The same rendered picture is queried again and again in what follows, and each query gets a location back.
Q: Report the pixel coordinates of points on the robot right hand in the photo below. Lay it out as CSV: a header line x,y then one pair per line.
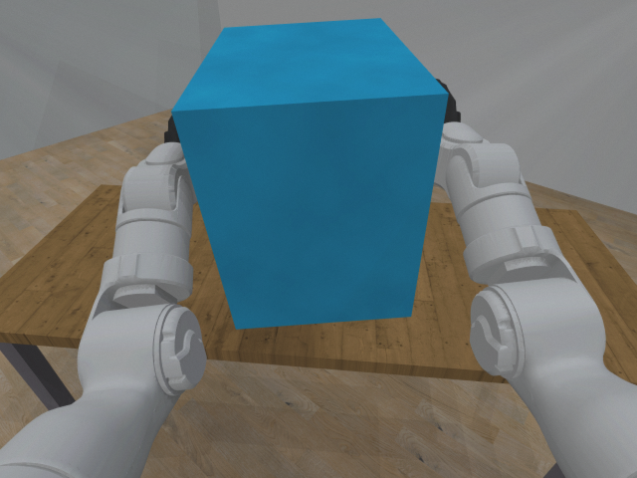
x,y
451,113

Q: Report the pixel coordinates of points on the robot left hand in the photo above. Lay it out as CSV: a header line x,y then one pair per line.
x,y
171,135

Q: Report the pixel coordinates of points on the carton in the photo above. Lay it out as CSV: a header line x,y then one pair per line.
x,y
312,149

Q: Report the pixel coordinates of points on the robot right forearm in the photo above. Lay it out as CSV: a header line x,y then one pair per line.
x,y
504,239

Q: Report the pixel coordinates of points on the left robot upper arm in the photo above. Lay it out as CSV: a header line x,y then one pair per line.
x,y
134,365

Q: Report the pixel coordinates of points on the table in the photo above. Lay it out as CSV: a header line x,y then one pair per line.
x,y
46,299

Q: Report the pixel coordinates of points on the robot left forearm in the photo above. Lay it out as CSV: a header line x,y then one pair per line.
x,y
149,264

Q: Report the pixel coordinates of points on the right robot upper arm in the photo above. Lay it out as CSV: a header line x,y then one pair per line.
x,y
546,339

